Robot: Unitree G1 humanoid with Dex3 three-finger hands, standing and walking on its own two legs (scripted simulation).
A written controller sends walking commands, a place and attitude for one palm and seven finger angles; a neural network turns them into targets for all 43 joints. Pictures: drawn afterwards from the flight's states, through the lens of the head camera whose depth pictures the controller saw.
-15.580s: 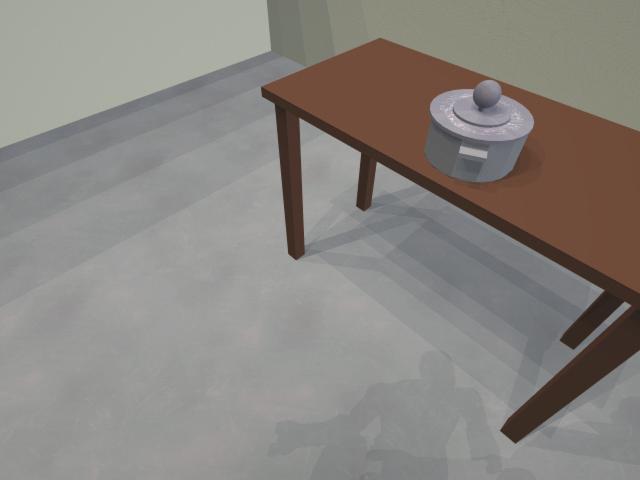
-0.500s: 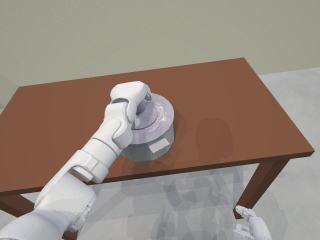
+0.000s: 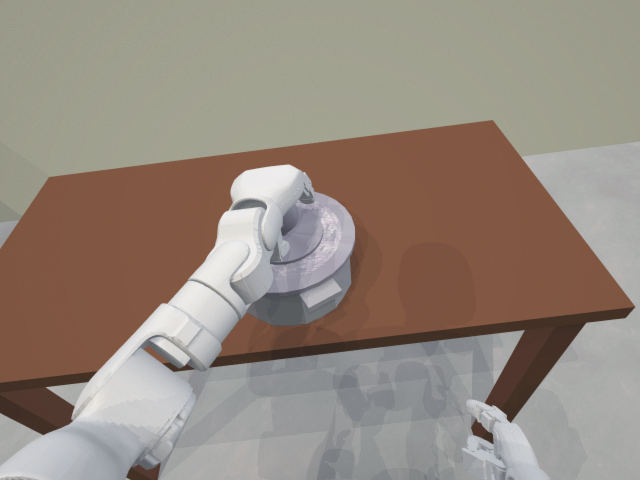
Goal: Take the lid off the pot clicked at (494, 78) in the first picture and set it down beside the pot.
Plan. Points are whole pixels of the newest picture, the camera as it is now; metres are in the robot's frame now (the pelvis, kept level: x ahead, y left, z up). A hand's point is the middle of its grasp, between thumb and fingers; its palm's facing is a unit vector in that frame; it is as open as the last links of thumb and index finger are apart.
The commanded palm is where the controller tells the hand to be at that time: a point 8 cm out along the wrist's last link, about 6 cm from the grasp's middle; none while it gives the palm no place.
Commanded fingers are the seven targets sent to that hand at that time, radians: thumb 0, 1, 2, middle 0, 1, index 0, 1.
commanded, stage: close the fingers and squeeze the knob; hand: left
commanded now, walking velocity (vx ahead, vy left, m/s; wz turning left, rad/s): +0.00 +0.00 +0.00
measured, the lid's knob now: (279, 214) +0.44 +0.07 +0.11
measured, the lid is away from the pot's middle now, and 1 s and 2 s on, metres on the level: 0.01 0.01 0.01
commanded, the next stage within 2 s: lift the lid straight up in 1.30 s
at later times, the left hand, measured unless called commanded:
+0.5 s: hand (272, 226) +0.41 +0.07 +0.13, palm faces -0.18 -0.13 -0.97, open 8.6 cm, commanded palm +0.38 +0.09 +0.19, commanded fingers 0.00 0.11 1.15 -0.75 -0.74 -0.75 -0.74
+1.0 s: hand (272, 225) +0.41 +0.08 +0.12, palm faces -0.20 -0.12 -0.97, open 8.1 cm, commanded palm +0.39 +0.09 +0.19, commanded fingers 0.00 0.31 1.18 -0.84 -0.80 -0.82 -0.80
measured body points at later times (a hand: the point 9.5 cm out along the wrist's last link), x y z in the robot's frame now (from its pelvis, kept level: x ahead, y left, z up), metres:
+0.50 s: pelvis +0.00 +0.00 +0.00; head -0.01 -0.05 +0.45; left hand +0.41 +0.08 +0.18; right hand +0.17 -0.23 -0.11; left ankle -0.03 +0.14 -0.74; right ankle +0.01 -0.14 -0.74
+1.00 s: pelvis +0.00 +0.00 +0.00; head +0.00 -0.04 +0.45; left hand +0.41 +0.08 +0.18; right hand +0.18 -0.22 -0.11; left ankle -0.03 +0.14 -0.74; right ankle +0.01 -0.14 -0.74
